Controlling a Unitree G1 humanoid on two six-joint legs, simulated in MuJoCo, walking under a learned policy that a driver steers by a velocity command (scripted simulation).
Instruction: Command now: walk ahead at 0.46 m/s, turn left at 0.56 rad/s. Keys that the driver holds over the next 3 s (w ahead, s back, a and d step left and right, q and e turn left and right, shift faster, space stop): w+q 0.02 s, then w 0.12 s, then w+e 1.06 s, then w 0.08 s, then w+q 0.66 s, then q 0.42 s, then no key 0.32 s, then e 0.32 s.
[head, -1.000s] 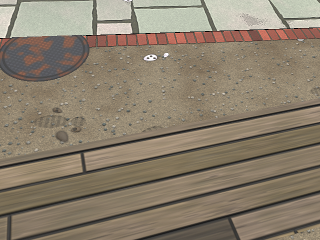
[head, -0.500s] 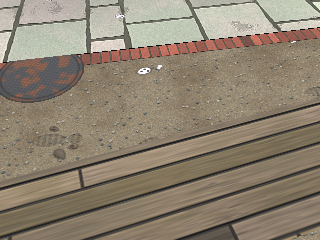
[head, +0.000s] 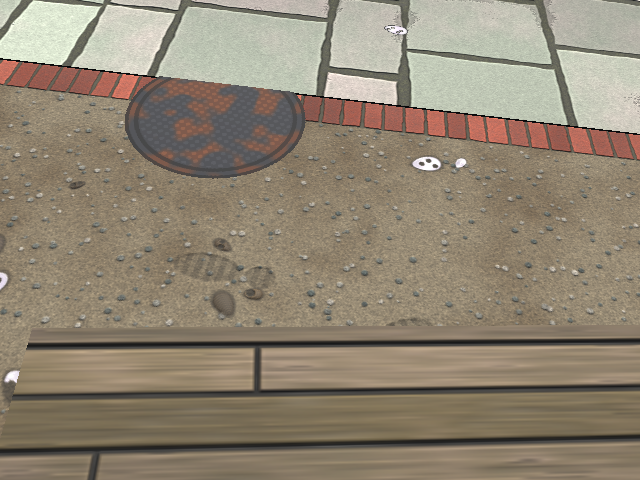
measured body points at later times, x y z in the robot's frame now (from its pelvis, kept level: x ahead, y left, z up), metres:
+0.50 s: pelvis +0.31 -0.03 -0.01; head +0.34 -0.02 +0.44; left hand +0.40 +0.25 -0.12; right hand +0.45 -0.29 -0.11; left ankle +0.29 +0.12 -0.67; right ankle +0.34 -0.10 -0.75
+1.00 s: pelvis +0.59 +0.02 +0.00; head +0.62 +0.02 +0.44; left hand +0.81 +0.25 -0.11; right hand +0.59 -0.27 -0.11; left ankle +0.62 +0.12 -0.75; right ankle +0.58 -0.13 -0.67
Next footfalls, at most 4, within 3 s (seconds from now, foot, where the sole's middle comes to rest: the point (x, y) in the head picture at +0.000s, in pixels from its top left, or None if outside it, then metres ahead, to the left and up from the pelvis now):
0.30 right None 0.38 -0.10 -0.79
0.76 left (246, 399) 0.66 0.11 -0.79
1.30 right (391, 332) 0.83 -0.23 -0.79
1.84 left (350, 216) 1.20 -0.16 -0.79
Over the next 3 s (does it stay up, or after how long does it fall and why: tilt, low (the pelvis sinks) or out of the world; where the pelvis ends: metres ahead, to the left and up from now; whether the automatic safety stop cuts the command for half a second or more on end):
stays up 1.29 -0.26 -0.03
